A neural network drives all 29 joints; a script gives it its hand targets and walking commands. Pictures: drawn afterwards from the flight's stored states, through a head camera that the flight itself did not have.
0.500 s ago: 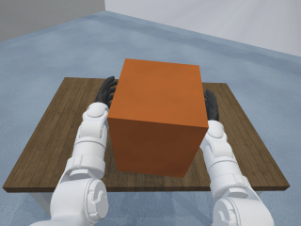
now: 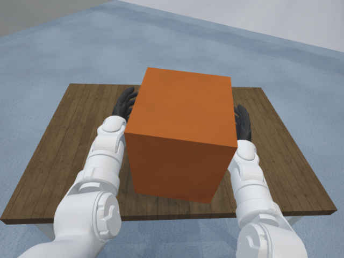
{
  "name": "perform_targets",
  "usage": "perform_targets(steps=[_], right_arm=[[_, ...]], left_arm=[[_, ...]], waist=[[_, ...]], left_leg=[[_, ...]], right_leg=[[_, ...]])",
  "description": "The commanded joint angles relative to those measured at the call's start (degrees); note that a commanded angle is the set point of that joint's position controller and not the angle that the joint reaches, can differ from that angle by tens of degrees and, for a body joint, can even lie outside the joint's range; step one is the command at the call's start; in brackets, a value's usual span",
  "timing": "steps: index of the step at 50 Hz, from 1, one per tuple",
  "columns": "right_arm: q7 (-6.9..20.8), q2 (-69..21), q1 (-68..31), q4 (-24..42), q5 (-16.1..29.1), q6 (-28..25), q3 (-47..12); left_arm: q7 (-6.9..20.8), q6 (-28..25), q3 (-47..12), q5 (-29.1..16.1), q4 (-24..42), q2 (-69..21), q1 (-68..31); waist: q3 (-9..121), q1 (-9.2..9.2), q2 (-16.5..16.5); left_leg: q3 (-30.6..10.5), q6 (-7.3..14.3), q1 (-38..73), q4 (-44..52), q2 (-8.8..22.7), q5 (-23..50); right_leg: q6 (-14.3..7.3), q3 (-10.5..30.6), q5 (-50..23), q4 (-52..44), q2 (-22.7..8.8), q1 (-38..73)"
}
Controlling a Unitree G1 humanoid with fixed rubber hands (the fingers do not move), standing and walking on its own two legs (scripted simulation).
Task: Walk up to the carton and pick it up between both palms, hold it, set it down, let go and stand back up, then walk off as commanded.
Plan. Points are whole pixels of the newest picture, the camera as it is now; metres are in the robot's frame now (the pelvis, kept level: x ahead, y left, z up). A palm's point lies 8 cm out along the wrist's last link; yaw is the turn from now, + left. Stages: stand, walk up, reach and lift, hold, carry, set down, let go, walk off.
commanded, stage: set down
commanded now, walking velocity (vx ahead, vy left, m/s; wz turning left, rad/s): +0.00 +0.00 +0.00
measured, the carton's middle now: (179, 138) +0.40 -0.04 +0.09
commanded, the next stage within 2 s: none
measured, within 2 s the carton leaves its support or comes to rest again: rests again in 1.32 s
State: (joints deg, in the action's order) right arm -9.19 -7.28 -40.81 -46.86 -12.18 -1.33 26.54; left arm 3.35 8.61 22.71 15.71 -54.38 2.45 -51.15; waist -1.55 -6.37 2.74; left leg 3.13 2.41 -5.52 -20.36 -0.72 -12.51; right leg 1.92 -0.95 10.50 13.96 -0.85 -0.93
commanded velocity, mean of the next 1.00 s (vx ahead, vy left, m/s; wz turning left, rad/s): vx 0.00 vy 0.00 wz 0.00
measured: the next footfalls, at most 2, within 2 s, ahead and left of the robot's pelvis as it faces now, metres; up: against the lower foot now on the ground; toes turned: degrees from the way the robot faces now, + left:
none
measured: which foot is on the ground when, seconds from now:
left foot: down 0.00-1.00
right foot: down 0.00-1.00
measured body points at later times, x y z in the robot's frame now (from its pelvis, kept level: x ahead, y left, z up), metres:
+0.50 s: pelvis +0.02 -0.01 +0.00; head +0.05 +0.02 +0.45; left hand +0.47 +0.10 +0.09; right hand +0.40 -0.19 +0.08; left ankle -0.01 +0.08 -0.75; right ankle -0.03 -0.14 -0.75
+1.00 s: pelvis +0.00 +0.00 +0.00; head +0.05 +0.03 +0.44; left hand +0.46 +0.10 +0.08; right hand +0.38 -0.18 +0.06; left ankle -0.01 +0.08 -0.75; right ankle -0.03 -0.14 -0.75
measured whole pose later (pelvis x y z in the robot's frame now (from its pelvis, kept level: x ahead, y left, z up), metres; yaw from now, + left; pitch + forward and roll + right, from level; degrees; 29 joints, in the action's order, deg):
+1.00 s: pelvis +0.00 +0.00 +0.00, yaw +0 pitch +7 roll -2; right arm -9.4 -11.5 -41.0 -47.6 -20.1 -6.0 35.3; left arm 4.4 -0.5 22.6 15.7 -69.1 6.2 -56.7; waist 2.2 -7.1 1.6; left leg 3.3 2.5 -18.2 -22.3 -0.3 -11.6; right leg 1.8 -1.1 9.4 15.6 -0.6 -13.5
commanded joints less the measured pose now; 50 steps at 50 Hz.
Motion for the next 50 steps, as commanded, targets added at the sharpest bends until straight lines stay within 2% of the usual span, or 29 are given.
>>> perform_targets(steps=[1, 4, 7, 12, 14, 16, 18, 20, 21, 22, 26, 28, 30, 32, 36, 41, 47, 50], right_arm=[[7.34, -27.41, -46.31, 9.87, 0.04, -5.51, -19.45], [7.25, -29.25, -45.76, 9.43, 0.51, -6.22, -20.67], [6.94, -29.88, -45.25, 9.13, 0.41, -6.39, -21.42], [6.14, -32.4, -44.68, 9.71, 0.58, -6.76, -23.62], [5.66, -33.11, -43.75, 9.79, 0.74, -7.07, -24.15], [5.41, -33.65, -43.98, 8.9, 0.87, -6.98, -24.37], [4.92, -33.84, -43.39, 8.28, 0.51, -6.92, -24.13], [4.53, -34.05, -43.76, 9.1, 0.48, -6.99, -24.06], [4.38, -34.26, -43.64, 8.77, 0.59, -7.02, -24.04], [4.11, -34.58, -43.72, 8.9, 0.25, -7.05, -23.98], [3.87, -34.21, -44.04, 8.57, -0.29, -7.0, -22.65], [4.01, -34.46, -44.04, 8.22, -0.8, -6.88, -22.09], [4.13, -34.44, -44.33, 7.98, -1.3, -7.17, -20.97], [4.37, -34.46, -45.22, 8.41, -1.68, -7.21, -20.27], [5.27, -34.0, -45.1, 7.29, -3.31, -7.49, -17.85], [6.6, -33.69, -45.88, 6.79, -5.87, -8.27, -14.91], [7.92, -31.28, -45.58, 3.45, -10.59, -9.1, -8.49], [8.55, -30.33, -45.14, 1.7, -13.14, -8.79, -5.22]], left_arm=[[8.38, -2.56, -15.93, -2.43, 4.49, -30.9, -36.97], [8.26, -3.46, -16.58, -2.69, 4.89, -30.97, -36.93], [8.21, -4.2, -17.81, -3.52, 4.68, -31.0, -37.9], [8.47, -5.12, -18.89, -4.33, 3.61, -31.57, -37.03], [8.59, -5.27, -20.03, -4.79, 3.68, -32.45, -36.14], [8.65, -5.44, -20.43, -5.06, 3.48, -32.49, -37.31], [8.91, -5.26, -20.69, -5.06, 2.96, -32.28, -36.78], [9.19, -5.33, -20.58, -5.29, 1.72, -32.3, -36.41], [9.22, -5.18, -21.28, -5.37, 1.99, -32.74, -36.6], [9.34, -5.18, -21.07, -5.23, 1.6, -32.63, -36.69], [9.64, -5.38, -20.07, -4.92, 0.52, -32.22, -37.74], [9.75, -5.39, -18.73, -4.37, -1.41, -31.69, -37.36], [9.69, -6.08, -18.51, -4.3, -1.52, -31.73, -39.07], [9.86, -6.24, -16.46, -3.49, -3.71, -30.67, -38.52], [9.66, -7.59, -15.09, -2.69, -5.29, -30.2, -40.45], [9.31, -10.08, -12.61, -1.27, -8.09, -28.7, -41.68], [9.04, -12.63, -10.37, 0.19, -11.62, -27.21, -44.87], [9.04, -12.97, -7.54, 1.75, -14.39, -24.95, -45.15]], waist=[[33.39, -0.83, -6.27], [35.21, -0.14, -6.59], [36.95, -0.79, -6.33], [38.85, -0.49, -5.83], [39.76, -1.23, -5.97], [40.12, -1.12, -6.53], [39.24, -1.99, -6.18], [39.82, -1.93, -6.13], [39.68, -2.77, -6.46], [39.62, -2.56, -5.96], [39.43, -2.91, -6.81], [39.3, -1.95, -6.92], [40.59, -2.47, -7.29], [40.62, -1.38, -6.96], [41.16, -1.09, -8.23], [42.99, -0.37, -7.57], [41.91, -2.0, -8.08], [39.15, -1.55, -7.18]], left_leg=[[1.55, -6.89, 12.88, -1.81, 1.0, 33.95], [1.57, -7.1, 12.35, -2.86, 1.0, 36.99], [1.35, -7.03, 12.08, -3.67, 1.01, 38.69], [1.27, -6.71, 9.98, -4.41, 0.6, 40.63], [1.0, -6.94, 9.78, -5.08, 0.55, 42.07], [0.86, -6.99, 9.54, -5.44, 0.51, 43.28], [0.72, -6.95, 9.46, -5.54, 0.58, 43.46], [0.7, -6.88, 8.36, -5.67, 0.64, 43.31], [0.39, -6.99, 8.64, -5.68, 0.63, 43.36], [0.53, -6.81, 7.96, -5.69, 0.65, 43.22], [0.21, -6.8, 8.17, -5.55, 1.01, 42.37], [0.42, -6.5, 7.3, -5.18, 0.92, 41.49], [0.46, -6.66, 7.07, -5.22, 1.05, 40.64], [0.81, -6.21, 5.78, -4.99, 0.72, 38.77], [0.81, -6.3, 6.65, -4.76, 1.13, 38.54], [1.5, -5.89, 4.94, -3.77, 0.98, 33.88], [1.98, -6.33, 6.41, -2.93, 1.84, 30.64], [2.83, -5.91, 4.69, -1.93, 1.8, 26.24]], right_leg=[[1.12, -5.25, -29.01, 3.33, 4.1, 5.78], [1.24, -5.08, -31.93, 4.21, 4.13, 5.66], [1.35, -4.63, -34.95, 4.79, 3.82, 5.49], [1.87, -3.82, -41.99, 6.4, 3.39, 7.8], [2.11, -3.86, -45.37, 7.1, 3.3, 7.98], [2.06, -3.61, -46.16, 7.39, 3.18, 7.79], [2.36, -3.64, -46.51, 7.44, 3.06, 6.95], [2.37, -3.5, -47.48, 7.74, 2.82, 7.14], [2.42, -3.55, -47.15, 7.62, 2.85, 6.48], [2.66, -3.37, -47.51, 7.77, 2.67, 6.73], [2.42, -3.43, -44.91, 7.28, 2.61, 4.71], [2.3, -3.27, -43.5, 7.15, 2.54, 4.32], [2.05, -3.46, -43.08, 6.9, 2.46, 3.8], [1.91, -3.18, -43.6, 7.0, 2.18, 4.55], [1.26, -3.62, -39.45, 6.6, 2.54, 2.16], [0.91, -3.81, -37.13, 6.19, 2.49, 2.0], [0.17, -4.88, -27.98, 4.49, 3.1, -1.93], [0.09, -5.12, -24.37, 3.89, 2.92, -2.42]])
